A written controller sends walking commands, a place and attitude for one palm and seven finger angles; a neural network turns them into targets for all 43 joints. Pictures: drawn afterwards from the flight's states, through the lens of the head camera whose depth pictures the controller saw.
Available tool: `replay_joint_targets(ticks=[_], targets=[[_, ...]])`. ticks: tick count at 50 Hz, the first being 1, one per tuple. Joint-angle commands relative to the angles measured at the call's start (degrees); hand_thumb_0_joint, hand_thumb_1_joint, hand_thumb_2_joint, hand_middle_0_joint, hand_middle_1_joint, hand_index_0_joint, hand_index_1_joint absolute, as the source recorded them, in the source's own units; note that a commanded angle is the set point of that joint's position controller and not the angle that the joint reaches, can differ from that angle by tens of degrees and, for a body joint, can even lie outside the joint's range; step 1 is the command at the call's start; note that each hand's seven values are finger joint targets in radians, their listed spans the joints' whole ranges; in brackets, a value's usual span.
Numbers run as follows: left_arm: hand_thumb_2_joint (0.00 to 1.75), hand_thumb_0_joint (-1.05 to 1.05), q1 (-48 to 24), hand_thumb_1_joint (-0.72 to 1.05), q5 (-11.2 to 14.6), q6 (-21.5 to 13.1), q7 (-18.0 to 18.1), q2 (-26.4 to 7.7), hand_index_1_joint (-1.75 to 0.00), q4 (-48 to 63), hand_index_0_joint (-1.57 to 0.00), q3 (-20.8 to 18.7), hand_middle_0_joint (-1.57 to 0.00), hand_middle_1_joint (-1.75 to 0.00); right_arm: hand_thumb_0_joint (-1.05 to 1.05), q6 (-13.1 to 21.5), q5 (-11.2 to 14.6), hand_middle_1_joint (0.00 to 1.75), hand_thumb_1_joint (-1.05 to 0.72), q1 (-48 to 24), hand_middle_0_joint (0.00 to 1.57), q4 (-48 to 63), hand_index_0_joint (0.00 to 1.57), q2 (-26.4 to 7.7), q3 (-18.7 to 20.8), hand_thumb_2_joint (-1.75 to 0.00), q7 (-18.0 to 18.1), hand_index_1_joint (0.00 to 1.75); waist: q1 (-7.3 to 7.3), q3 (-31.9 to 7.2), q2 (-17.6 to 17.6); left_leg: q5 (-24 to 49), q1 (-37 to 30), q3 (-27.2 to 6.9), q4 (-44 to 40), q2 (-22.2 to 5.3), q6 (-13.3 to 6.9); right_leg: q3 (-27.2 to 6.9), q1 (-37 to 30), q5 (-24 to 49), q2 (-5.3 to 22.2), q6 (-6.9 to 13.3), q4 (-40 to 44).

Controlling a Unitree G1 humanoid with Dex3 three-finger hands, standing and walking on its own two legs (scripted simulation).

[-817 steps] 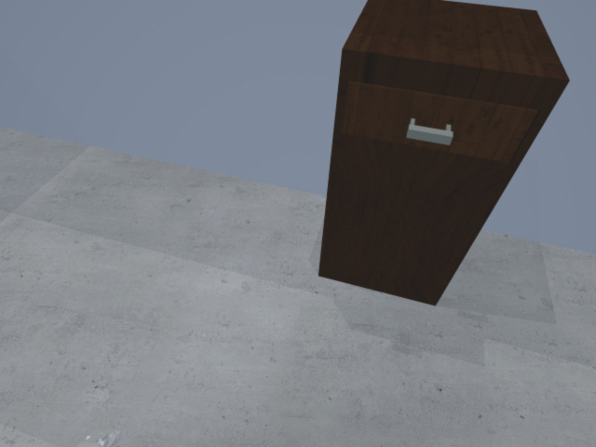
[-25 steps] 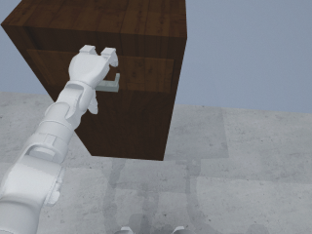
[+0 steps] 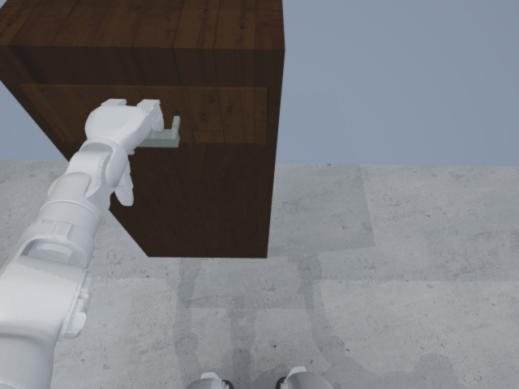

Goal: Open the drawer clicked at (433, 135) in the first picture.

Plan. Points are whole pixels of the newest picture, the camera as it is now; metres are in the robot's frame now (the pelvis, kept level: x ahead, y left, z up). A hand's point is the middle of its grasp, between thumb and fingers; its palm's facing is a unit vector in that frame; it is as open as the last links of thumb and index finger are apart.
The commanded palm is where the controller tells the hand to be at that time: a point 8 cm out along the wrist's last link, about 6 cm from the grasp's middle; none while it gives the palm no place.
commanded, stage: move the hooked fingers above the handle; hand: left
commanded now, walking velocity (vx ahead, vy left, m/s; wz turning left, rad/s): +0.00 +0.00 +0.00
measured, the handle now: (152, 129) +0.56 +0.17 +0.02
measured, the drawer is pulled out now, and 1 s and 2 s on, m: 0.00 0.00 0.00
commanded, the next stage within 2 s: lower the fingers behind the handle in 0.92 s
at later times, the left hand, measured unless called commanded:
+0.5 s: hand (134, 129) +0.51 +0.18 +0.08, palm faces -0.10 -0.03 -0.99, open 13.7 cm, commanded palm +0.49 +0.19 +0.13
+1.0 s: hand (130, 121) +0.52 +0.18 +0.09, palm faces -0.01 -0.02 -1.00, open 13.6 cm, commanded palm +0.49 +0.17 +0.13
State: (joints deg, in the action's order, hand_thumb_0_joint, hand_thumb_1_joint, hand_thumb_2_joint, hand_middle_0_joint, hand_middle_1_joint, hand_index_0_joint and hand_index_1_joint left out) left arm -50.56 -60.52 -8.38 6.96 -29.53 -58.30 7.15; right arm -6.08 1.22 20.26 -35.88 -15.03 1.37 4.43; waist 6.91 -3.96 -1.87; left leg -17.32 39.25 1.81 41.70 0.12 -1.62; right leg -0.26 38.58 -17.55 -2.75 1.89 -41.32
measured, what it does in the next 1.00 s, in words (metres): stands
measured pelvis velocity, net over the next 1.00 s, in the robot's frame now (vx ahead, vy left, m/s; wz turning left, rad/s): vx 0.03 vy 0.01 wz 0.00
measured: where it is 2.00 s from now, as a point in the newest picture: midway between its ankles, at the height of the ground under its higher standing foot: outside the picture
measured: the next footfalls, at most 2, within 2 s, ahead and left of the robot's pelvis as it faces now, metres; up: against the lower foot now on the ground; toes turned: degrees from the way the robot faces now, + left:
none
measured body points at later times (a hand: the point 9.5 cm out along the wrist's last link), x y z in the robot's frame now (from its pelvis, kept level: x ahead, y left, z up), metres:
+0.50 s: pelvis +0.01 +0.01 +0.01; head +0.08 +0.00 +0.45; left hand +0.51 +0.18 +0.13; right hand +0.06 -0.25 -0.12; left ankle +0.02 +0.10 -0.71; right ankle +0.02 -0.10 -0.71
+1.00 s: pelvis +0.03 +0.01 +0.01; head +0.09 +0.00 +0.45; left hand +0.51 +0.18 +0.14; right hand +0.06 -0.25 -0.13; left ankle +0.02 +0.11 -0.71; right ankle +0.02 -0.10 -0.71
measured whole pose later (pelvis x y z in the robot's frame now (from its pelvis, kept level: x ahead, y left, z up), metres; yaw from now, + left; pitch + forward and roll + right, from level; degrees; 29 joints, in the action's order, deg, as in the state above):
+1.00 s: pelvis +0.03 +0.01 +0.01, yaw +0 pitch +14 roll -1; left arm -51.6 -59.4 4.2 12.7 -21.5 -58.8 9.6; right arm -9.7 0.7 19.1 -40.4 -14.6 2.9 -0.1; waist 5.1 -8.4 -3.1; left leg -19.5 34.5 2.1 39.8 0.7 -2.4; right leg -0.8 33.5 -19.2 -2.2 1.1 -38.6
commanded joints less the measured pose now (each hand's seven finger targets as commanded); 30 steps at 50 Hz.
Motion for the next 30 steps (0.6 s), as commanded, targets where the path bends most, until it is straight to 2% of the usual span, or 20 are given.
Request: replay_joint_targets(ticks=[1, 2, 3, 5, 7, 8, 9, 11, 12, 14, 15, 16, 18, 19, 20, 22, 25, 27, 28, 30], targets=[[0.30, 0.00, -39.34, -0.50, 0.92, -5.83, 8.78, -11.11, -1.20, 22.69, -0.30, -3.96, -0.30, -1.20, 0.00, 2.76, -1.26, 0.30, -0.90, 6.43, 0.20, 1.88, 0.20, -8.03, 4.83, -0.90, -0.23, 0.30, 2.45, -33.01, -5.62, 7.65, -19.85, -2.85, -0.32, 1.28, -1.49, -1.29, -3.58, 5.03, 0.19, 0.13, 4.30], [0.30, 0.00, -39.21, -0.50, 0.96, -4.77, 10.48, -8.87, -1.20, 21.40, -0.30, -2.61, -0.30, -1.20, 0.00, 2.89, -1.39, 0.30, -0.90, 6.64, 0.20, 0.84, 0.20, -8.02, 5.01, -0.90, -0.76, 0.30, 3.07, -32.41, -6.02, 8.50, -20.70, -3.07, 0.17, 1.15, -1.36, -0.67, -1.68, 5.04, -0.09, 0.22, 3.99], [0.30, 0.00, -39.29, -0.50, 1.48, -3.38, 11.79, -6.82, -1.20, 19.14, -0.30, -1.48, -0.30, -1.20, 0.00, 2.96, -1.50, 0.30, -0.90, 7.22, 0.20, -0.32, 0.20, -8.05, 5.01, -0.90, -1.31, 0.30, 3.77, -31.24, -3.79, 9.20, -19.94, -3.25, 0.33, 1.04, -1.37, -0.06, -1.13, 5.25, -0.27, 0.16, 4.14], [0.30, 0.00, -37.62, -0.50, 1.28, 0.45, 14.39, -9.21, -1.20, 13.86, -0.30, -4.08, -0.30, -1.20, 0.00, 2.47, -1.47, 0.30, -0.90, 7.76, 0.20, -2.11, 0.20, -8.90, 5.02, -0.90, -2.11, 0.30, 3.56, -27.56, -3.92, 9.01, -18.22, -3.32, -0.39, 0.87, -0.91, 0.72, 0.42, 5.00, -0.62, 0.31, 4.07], [0.30, 0.00, -37.84, -0.50, 0.92, 5.32, 15.58, -8.56, -1.20, 9.64, -0.30, -3.43, -0.30, -1.20, 0.00, 1.66, -1.42, 0.30, -0.90, 7.58, 0.20, -2.66, 0.20, -8.92, 4.65, -0.90, -2.93, 0.30, 3.21, -27.03, -4.44, 10.04, -16.86, -2.56, -1.01, 1.14, -0.80, 0.93, -1.14, 6.02, -0.73, 0.35, 4.49], [0.30, 0.00, -38.14, -0.50, 0.37, 7.58, 15.42, -9.73, -1.20, 7.89, -0.30, -4.25, -0.30, -1.20, 0.00, 1.26, -1.48, 0.30, -0.90, 7.46, 0.20, -2.97, 0.20, -9.24, 4.56, -0.90, -3.24, 0.30, 2.63, -28.37, -5.55, 12.52, -17.15, -2.17, -1.08, 1.15, -0.59, 0.93, -2.52, 7.94, -0.76, 0.55, 4.41], [0.30, 0.00, -37.70, -0.50, -0.29, 10.01, 14.92, -9.18, -1.20, 5.96, -0.30, -3.34, -0.30, -1.20, 0.00, 0.71, -1.28, 0.30, -0.90, 7.57, 0.20, -2.70, 0.20, -9.03, 4.39, -0.90, -3.50, 0.30, 2.20, -28.42, -6.18, 14.06, -17.10, -1.84, -1.27, 1.14, -0.46, 1.01, -3.63, 9.53, -0.80, 0.50, 4.33], [0.30, 0.00, -37.48, -0.50, -1.02, 13.51, 13.09, -8.17, -1.20, 4.43, -0.30, -1.96, -0.30, -1.20, 0.00, -0.46, -0.93, 0.30, -0.90, 7.24, 0.20, -2.52, 0.20, -9.02, 4.31, -0.90, -3.60, 0.30, 2.07, -27.35, -4.30, 16.32, -16.90, -1.33, -1.85, 0.91, -0.40, 1.14, -5.55, 12.21, -0.90, 0.38, 4.88], [0.30, 0.00, -36.87, -0.50, -1.22, 14.73, 12.39, -9.00, -1.20, 2.73, -0.30, -2.61, -0.30, -1.20, 0.00, -0.99, -0.75, 0.30, -0.90, 6.97, 0.20, -2.44, 0.20, -9.03, 4.26, -0.90, -3.53, 0.30, 2.18, -25.45, -2.29, 15.51, -15.90, -1.13, -2.48, 0.89, -0.58, 1.01, -6.60, 12.19, -0.88, 0.26, 5.70], [0.30, 0.00, -34.56, -0.50, -1.42, 16.06, 10.74, -10.98, -1.20, -0.10, -0.30, -3.95, -0.30, -1.20, 0.00, -1.90, -0.46, 0.30, -0.90, 6.16, 0.20, -2.03, 0.20, -9.24, 3.78, -0.90, -2.95, 0.30, 1.91, -23.85, 1.75, 14.41, -13.79, -0.78, -3.63, 1.02, -0.96, 0.57, -9.71, 13.27, -0.54, -0.09, 6.53], [0.30, 0.00, -33.34, -0.50, -0.95, 16.34, 9.68, -10.08, -1.20, -0.21, -0.30, -3.17, -0.30, -1.20, 0.00, -2.24, -0.24, 0.30, -0.90, 5.56, 0.20, -1.24, 0.20, -9.14, 3.55, -0.90, -2.71, 0.30, 1.46, -23.12, 2.37, 13.32, -13.17, -0.60, -4.40, 1.15, -1.02, 0.52, -10.91, 12.89, -0.37, -0.10, 6.93], [0.30, 0.00, -32.76, -0.50, -0.17, 16.16, 8.58, -9.15, -1.20, 0.16, -0.30, -2.62, -0.30, -1.20, 0.00, -2.38, -0.13, 0.30, -0.90, 4.76, 0.20, -0.79, 0.20, -8.91, 3.48, -0.90, -2.39, 0.30, 1.71, -22.35, 3.10, 12.58, -13.29, -0.21, -4.85, 1.12, -1.28, 0.23, -11.80, 13.03, -0.10, -0.24, 7.62], [0.30, 0.00, -30.05, -0.50, 0.91, 14.69, 6.29, -9.75, -1.20, -0.81, -0.30, -3.35, -0.30, -1.20, 0.00, -2.55, 0.01, 0.30, -0.90, 3.92, 0.20, 0.27, 0.20, -8.96, 3.13, -0.90, -1.73, 0.30, 1.33, -20.46, 5.13, 10.74, -12.66, -0.22, -5.90, 1.08, -1.41, -0.03, -13.25, 11.93, 0.36, -0.29, 8.51], [0.30, 0.00, -28.86, -0.50, 0.94, 13.58, 5.41, -10.17, -1.20, -0.49, -0.30, -3.60, -0.30, -1.20, 0.00, -2.49, 0.13, 0.30, -0.90, 3.56, 0.20, 0.87, 0.20, -8.88, 2.92, -0.90, -1.40, 0.30, 1.11, -19.58, 5.29, 9.68, -12.30, -0.08, -6.21, 1.07, -1.52, -0.22, -13.30, 11.31, 0.50, -0.46, 8.51], [0.30, 0.00, -26.94, -0.50, 1.01, 12.51, 4.49, -9.09, -1.20, -0.63, -0.30, -2.87, -0.30, -1.20, 0.00, -2.31, 0.14, 0.30, -0.90, 3.17, 0.20, 1.44, 0.20, -8.74, 2.83, -0.90, -1.12, 0.30, 0.92, -18.31, 5.54, 8.56, -12.11, -0.01, -6.43, 1.07, -1.55, -0.22, -12.80, 10.32, 0.55, -0.45, 8.76], [0.30, 0.00, -24.44, -0.50, 0.28, 9.79, 3.42, -10.71, -1.20, 0.11, -0.30, -3.89, -0.30, -1.20, 0.00, -1.86, 0.22, 0.30, -0.90, 2.77, 0.20, 2.55, 0.20, -8.74, 2.49, -0.90, -0.56, 0.30, 0.25, -16.60, 6.49, 6.48, -10.91, -0.08, -6.58, 0.97, -1.59, -0.43, -12.25, 8.01, 0.70, -0.42, 8.85], [0.30, 0.00, -23.29, -0.50, -0.25, 5.10, 3.25, -9.63, -1.20, 4.60, -0.30, -3.54, -0.30, -1.20, 0.00, -0.95, -0.07, 0.30, -0.90, 2.73, 0.20, 3.85, 0.20, -8.24, 2.79, -0.90, -0.46, 0.30, -0.49, -18.24, 3.98, 6.54, -12.40, -0.09, -5.88, 0.89, -1.52, -0.70, -10.96, 7.13, 0.61, -0.11, 8.22], [0.30, 0.00, -25.33, -0.50, -0.02, 1.82, 4.22, -10.32, -1.20, 10.50, -0.30, -4.55, -0.30, -1.20, 0.00, -0.22, -0.46, 0.30, -0.90, 3.04, 0.20, 4.29, 0.20, -7.88, 3.32, -0.90, -0.53, 0.30, -0.95, -21.75, 1.11, 7.84, -14.50, -0.32, -5.06, 0.78, -1.46, -1.00, -10.71, 7.52, 0.51, 0.08, 7.41], [0.30, 0.00, -26.20, -0.50, 0.37, 0.46, 4.78, -9.52, -1.20, 12.17, -0.30, -4.42, -0.30, -1.20, 0.00, 0.02, -0.59, 0.30, -0.90, 3.30, 0.20, 4.44, 0.20, -7.61, 3.63, -0.90, -0.66, 0.30, -0.64, -23.04, 1.59, 8.50, -15.26, -0.65, -4.52, 0.90, -1.50, -0.87, -10.74, 7.60, 0.39, 0.20, 7.21], [0.30, 0.00, -29.99, -0.50, 0.26, -1.32, 6.87, -8.55, -1.20, 16.45, -0.30, -3.95, -0.30, -1.20, 0.00, 0.62, -0.87, 0.30, -0.90, 3.99, 0.20, 3.31, 0.20, -7.58, 4.37, -0.90, -0.97, 0.30, 0.28, -24.73, -0.81, 9.66, -18.11, -1.42, -3.72, 0.62, -1.33, -0.56, -7.67, 7.22, 0.03, 0.25, 6.53]])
